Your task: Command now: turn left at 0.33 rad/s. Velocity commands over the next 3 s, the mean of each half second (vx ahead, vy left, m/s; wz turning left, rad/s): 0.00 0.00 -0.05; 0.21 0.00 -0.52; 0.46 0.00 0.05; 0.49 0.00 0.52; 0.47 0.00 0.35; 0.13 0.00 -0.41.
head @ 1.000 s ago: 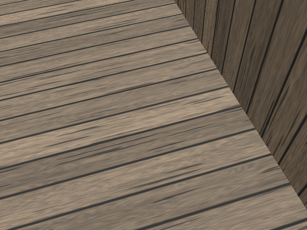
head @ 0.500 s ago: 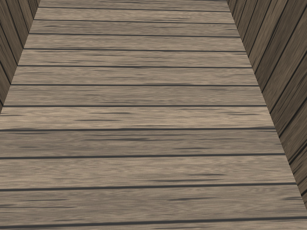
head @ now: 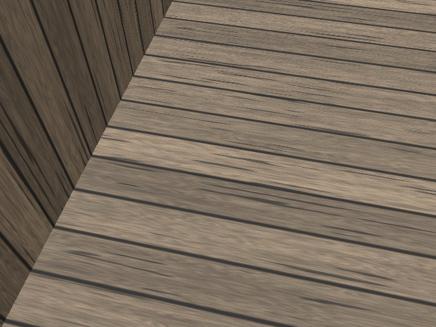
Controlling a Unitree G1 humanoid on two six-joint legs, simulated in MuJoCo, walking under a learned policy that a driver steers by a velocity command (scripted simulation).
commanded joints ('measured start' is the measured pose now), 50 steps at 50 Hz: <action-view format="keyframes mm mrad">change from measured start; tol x32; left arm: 1 98 76 14 -39 2 -25 11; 50 225 157 53 36 -8 -82 -40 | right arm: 1 -51 -138 -27 -56 13 -5 -9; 50 -74 -96 7 -8 -39 -84 40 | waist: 1 69 98 -106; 50 33 -76 6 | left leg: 1 13 231 -239 -13 366 71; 4 -172 -26 73 332 -394 -37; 18 -26 81 205 10 -150 -63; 25 115 496 -31 -178 513 226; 37 170 450 122 -261 -186 140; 44 -608 194 223 665 -362 -19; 50 -465 232 245 576 -9 -79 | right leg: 1 194 -7 -10 -301 159 -29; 4 209 -414 452 -439 388 -228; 19 258 -202 336 -289 618 -181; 26 -128 -1 1 422 -150 -37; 41 329 32 -165 -242 18 -108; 43 563 -392 674 -547 -323 -282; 50 369 -202 258 -502 416 -254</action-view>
